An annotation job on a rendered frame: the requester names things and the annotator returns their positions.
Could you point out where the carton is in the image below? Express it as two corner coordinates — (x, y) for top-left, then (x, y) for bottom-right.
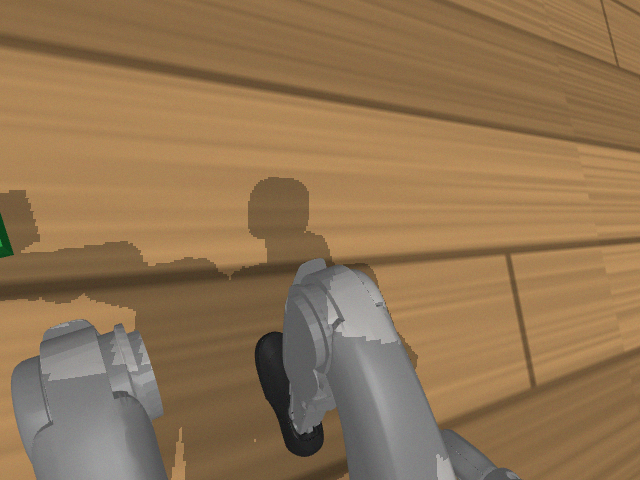
(0, 213), (14, 258)

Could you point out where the right robot hand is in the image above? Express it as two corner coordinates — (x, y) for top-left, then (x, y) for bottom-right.
(439, 429), (497, 480)

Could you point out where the right robot foot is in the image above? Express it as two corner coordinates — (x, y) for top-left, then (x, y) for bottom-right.
(255, 332), (324, 457)

